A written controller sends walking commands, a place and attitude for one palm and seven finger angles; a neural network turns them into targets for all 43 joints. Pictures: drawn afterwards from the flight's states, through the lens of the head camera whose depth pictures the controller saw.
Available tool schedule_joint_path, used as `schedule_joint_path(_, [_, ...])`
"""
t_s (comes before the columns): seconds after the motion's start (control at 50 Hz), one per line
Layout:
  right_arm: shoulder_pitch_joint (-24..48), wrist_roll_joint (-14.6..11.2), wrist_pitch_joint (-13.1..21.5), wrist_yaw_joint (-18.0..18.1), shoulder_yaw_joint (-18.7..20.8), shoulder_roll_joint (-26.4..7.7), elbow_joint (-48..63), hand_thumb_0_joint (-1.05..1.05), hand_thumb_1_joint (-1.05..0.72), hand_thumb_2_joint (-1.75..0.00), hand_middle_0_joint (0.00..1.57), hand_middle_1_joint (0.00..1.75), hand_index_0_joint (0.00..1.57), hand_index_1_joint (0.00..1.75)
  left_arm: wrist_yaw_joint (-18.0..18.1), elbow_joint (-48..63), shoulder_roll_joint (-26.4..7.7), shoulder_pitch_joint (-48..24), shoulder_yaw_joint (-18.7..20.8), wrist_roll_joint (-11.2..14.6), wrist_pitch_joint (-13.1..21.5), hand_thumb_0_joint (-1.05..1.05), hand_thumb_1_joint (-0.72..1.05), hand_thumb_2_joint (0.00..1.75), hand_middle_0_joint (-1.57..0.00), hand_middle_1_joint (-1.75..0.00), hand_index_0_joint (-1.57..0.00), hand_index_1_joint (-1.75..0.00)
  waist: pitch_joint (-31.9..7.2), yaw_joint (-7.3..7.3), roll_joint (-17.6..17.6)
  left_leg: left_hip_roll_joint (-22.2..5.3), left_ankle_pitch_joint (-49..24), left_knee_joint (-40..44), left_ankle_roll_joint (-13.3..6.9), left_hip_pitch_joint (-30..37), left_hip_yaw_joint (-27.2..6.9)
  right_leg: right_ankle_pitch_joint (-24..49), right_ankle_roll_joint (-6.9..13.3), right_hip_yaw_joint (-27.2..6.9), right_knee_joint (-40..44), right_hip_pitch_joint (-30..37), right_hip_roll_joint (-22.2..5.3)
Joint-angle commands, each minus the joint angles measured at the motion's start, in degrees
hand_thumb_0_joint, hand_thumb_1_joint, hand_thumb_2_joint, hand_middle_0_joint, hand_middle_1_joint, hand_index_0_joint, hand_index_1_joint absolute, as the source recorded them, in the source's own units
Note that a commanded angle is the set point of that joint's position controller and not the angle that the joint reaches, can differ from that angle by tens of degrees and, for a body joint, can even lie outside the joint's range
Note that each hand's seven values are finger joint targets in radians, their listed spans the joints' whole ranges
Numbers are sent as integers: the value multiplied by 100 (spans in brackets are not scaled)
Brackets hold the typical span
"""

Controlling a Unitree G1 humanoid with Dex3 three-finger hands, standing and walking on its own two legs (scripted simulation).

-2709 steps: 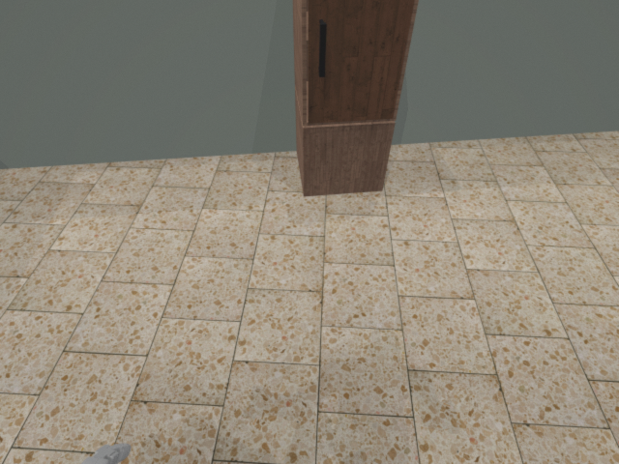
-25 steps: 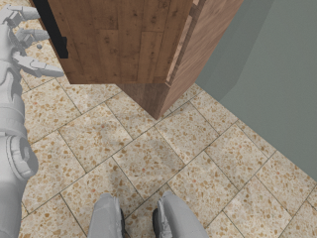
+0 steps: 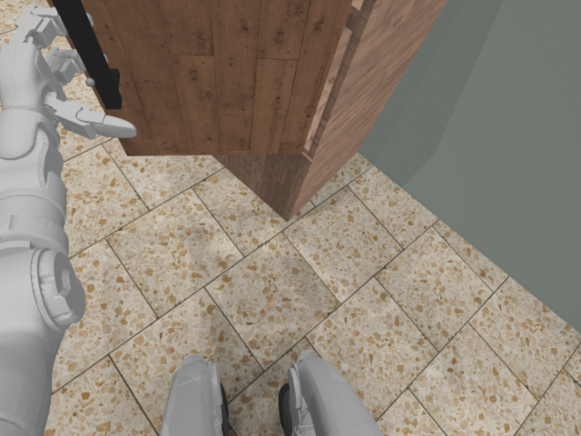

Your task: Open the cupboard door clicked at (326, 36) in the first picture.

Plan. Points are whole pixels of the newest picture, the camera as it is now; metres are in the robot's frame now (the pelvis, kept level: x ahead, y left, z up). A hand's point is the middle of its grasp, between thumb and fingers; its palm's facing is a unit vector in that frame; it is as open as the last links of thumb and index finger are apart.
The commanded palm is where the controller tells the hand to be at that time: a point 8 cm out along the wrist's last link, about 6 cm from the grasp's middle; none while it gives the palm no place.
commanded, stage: slide the fingers in behind the handle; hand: left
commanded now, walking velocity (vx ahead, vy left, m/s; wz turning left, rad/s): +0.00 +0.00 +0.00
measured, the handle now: (93, 41) +0.60 +0.19 +0.08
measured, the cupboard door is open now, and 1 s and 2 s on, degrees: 48 48 53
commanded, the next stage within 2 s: close the thumb around the handle in 0.76 s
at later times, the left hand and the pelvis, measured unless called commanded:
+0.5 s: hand (118, 80) +0.55 +0.16 +0.07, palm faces +0.01 -1.00 -0.04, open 14.0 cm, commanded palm +0.53 +0.19 +0.07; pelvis +0.01 +0.00 +0.00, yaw +1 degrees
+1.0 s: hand (113, 83) +0.54 +0.16 +0.07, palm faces +0.01 -1.00 -0.03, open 13.6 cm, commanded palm +0.52 +0.20 +0.07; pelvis +0.01 -0.01 +0.01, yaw +1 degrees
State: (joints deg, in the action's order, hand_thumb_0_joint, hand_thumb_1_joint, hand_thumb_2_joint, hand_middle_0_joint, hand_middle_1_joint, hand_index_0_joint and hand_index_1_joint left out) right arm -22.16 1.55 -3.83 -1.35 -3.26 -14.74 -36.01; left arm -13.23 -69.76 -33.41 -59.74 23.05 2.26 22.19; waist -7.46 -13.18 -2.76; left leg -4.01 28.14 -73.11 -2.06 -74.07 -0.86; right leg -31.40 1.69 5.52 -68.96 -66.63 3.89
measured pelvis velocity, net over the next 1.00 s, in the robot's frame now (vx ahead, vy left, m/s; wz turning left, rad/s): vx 0.01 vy -0.01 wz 0.02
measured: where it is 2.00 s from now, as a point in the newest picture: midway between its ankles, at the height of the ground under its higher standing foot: outside the picture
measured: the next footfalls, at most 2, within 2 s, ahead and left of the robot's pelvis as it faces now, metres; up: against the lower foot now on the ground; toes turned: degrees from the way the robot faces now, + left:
none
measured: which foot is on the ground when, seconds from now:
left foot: down 0.00-1.00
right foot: down 0.00-1.00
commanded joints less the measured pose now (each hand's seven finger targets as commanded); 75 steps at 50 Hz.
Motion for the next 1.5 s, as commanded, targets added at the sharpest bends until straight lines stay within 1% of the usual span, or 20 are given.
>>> schedule_joint_path(0.0, [-1233,36,29,34,458,-1125,99,0,-90,-90,20,30,20,30,50,1445,-941,-2622,-138,98,455,0,-50,30,-30,-120,-30,-120,-3388,-47,-1310,89,-2614,599,19,3881,-549,1997,17,-267,840,495,58])
schedule_joint_path(0.02, [-1231,39,10,33,472,-1164,91,0,-90,-90,20,30,20,30,70,1419,-1065,-2526,-25,98,448,0,-50,30,-30,-120,-30,-120,-3389,-21,-1259,76,-2624,594,25,3885,-543,2007,4,-273,861,505,54])
schedule_joint_path(0.18, [-1231,48,-7,21,469,-1133,97,0,-90,-90,20,30,20,30,264,1082,-740,-2597,-164,134,352,0,-50,30,-30,-120,-30,-120,-2883,-155,-727,133,-2178,636,-31,3344,-476,1834,-30,-299,967,614,57])
schedule_joint_path(0.22, [-1245,75,9,17,461,-1132,89,0,-90,-90,20,30,20,30,366,1159,-856,-2749,-78,85,476,0,-50,30,-30,-120,-30,-120,-2994,-123,-855,133,-2263,615,-15,3406,-491,1852,-15,-302,896,568,43])
schedule_joint_path(0.24, [-1211,81,22,-7,457,-1093,86,0,-90,-90,20,30,20,30,397,1114,-591,-2829,-301,55,505,0,-50,30,-30,-120,-30,-120,-2906,-193,-933,140,-2212,616,-11,3424,-498,1792,-15,-295,909,449,45])
schedule_joint_path(0.32, [-1249,123,13,-46,492,-1115,89,0,-90,-90,20,30,20,30,506,1270,-746,-2653,-131,-35,671,0,-50,30,-30,-120,-30,-120,-3378,-53,-1058,132,-2623,577,20,3732,-529,2051,11,-287,792,562,33])
schedule_joint_path(0.42, [-1254,93,-48,-68,495,-1116,135,0,-90,-90,20,30,20,30,504,1273,-710,-2570,-220,-95,569,0,-50,30,-30,-120,-30,-120,-3372,-45,-977,154,-2541,602,2,3595,-467,2156,-12,-312,830,771,35])
schedule_joint_path(0.48, [-1244,71,-68,-46,494,-1115,121,0,-90,-90,20,30,20,30,470,1206,-613,-2668,-286,-14,482,0,-50,30,-30,-120,-30,-120,-3149,-155,-743,164,-2276,629,-32,3392,-425,2058,-44,-340,947,840,41])
schedule_joint_path(0.58, [-1261,76,-37,-19,488,-1107,83,0,-90,-90,20,30,20,30,422,1158,-622,-2719,-236,77,510,0,-50,30,-30,-120,-30,-120,-3125,-149,-722,176,-2223,632,-41,3298,-422,2031,-38,-357,955,891,44])
schedule_joint_path(0.64, [-1257,82,-26,-25,495,-1100,88,0,-90,-90,20,30,20,30,425,1249,-790,-2527,-87,49,617,0,-50,30,-30,-120,-30,-120,-3301,-18,-850,182,-2475,607,-21,3420,-398,2259,-14,-372,898,990,36])
schedule_joint_path(0.76, [-1194,59,-41,-66,513,-1062,104,0,-90,-90,20,30,20,30,396,1274,-417,-2395,-385,59,646,0,-50,30,-30,-120,-30,-120,-3157,-49,-893,202,-2394,641,-15,3430,-364,2238,-21,-374,954,967,40])
schedule_joint_path(0.82, [-1221,54,-52,-41,515,-1105,107,0,-90,-90,20,30,20,30,400,1271,-721,-2363,-136,85,630,0,-50,30,-30,-120,-30,-120,-3210,-15,-756,201,-2410,644,-31,3353,-354,2328,-31,-398,953,1132,40])
schedule_joint_path(0.84, [-1194,51,-48,-47,512,-1072,122,0,-90,-90,20,30,20,30,373,1317,-570,-2410,-266,99,626,0,-50,30,-30,-120,-30,-120,-3188,-37,-832,213,-2409,656,-33,3348,-333,2361,-35,-409,974,1154,36])
schedule_joint_path(0.92, [-1159,47,-36,-41,524,-1066,116,0,-90,-90,20,30,20,30,352,1415,-519,-2389,-265,147,676,0,-28,40,-32,-122,-32,-122,-3258,-20,-883,209,-2469,642,-27,3448,-333,2410,-37,-417,964,1122,27])
schedule_joint_path(0.96, [-1157,40,-41,-43,519,-1074,97,0,-90,-90,20,30,20,30,351,1261,-539,-2262,-214,167,646,0,-16,44,-32,-124,-32,-124,-3063,-24,-704,211,-2362,655,-35,3313,-322,2329,-45,-409,1005,1136,38])
schedule_joint_path(1.06, [-1144,49,-43,-46,528,-1086,65,0,-90,-90,20,30,20,30,385,1096,-360,-2347,-395,99,661,0,12,56,-34,-127,-34,-127,-2862,-71,-801,187,-2231,685,-1,3449,-416,1991,-15,-344,988,737,38])
schedule_joint_path(1.1, [-1158,62,-18,-44,538,-1095,55,0,-90,-90,20,30,20,30,397,1213,-291,-2526,-448,120,710,0,23,61,-35,-128,-35,-128,-2955,-141,-797,185,-2261,680,-16,3545,-454,1974,-8,-334,960,670,34])
schedule_joint_path(1.12, [-1160,70,-23,-41,535,-1101,53,0,-90,-90,20,30,20,30,406,1257,-416,-2536,-367,98,733,0,28,64,-36,-128,-36,-128,-3105,-74,-878,184,-2348,666,-4,3588,-447,2034,-9,-341,935,723,26])
schedule_joint_path(1.34, [-1174,77,-31,-26,523,-1112,0,0,-90,-90,20,30,20,30,451,986,-189,-2756,-614,23,617,0,90,90,-40,-135,-40,-135,-2954,-213,-865,158,-2118,666,10,3574,-554,1692,-3,-275,931,366,20])
schedule_joint_path(1.48, [-1216,95,-3,-19,499,-1124,8,0,-90,-90,20,30,20,30,477,968,-392,-2808,-475,18,553,0,90,90,-40,-135,-40,-135,-3065,-182,-851,179,-2088,662,-10,3470,-530,1698,2,-293,948,532,37])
